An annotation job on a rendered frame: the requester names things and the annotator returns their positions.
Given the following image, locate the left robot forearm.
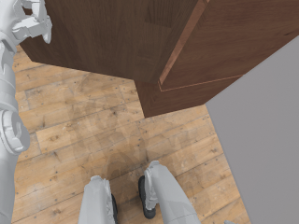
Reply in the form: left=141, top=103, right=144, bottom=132
left=0, top=31, right=19, bottom=115

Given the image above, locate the cupboard door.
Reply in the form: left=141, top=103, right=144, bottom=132
left=19, top=0, right=198, bottom=84

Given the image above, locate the right robot foot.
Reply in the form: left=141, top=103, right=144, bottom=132
left=138, top=175, right=156, bottom=219

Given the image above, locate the left robot thigh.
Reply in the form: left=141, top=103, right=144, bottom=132
left=78, top=178, right=112, bottom=224

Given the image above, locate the robot left upper arm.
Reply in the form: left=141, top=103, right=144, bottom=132
left=0, top=109, right=31, bottom=224

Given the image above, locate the robot left hand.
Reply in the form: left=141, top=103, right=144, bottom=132
left=0, top=0, right=52, bottom=46

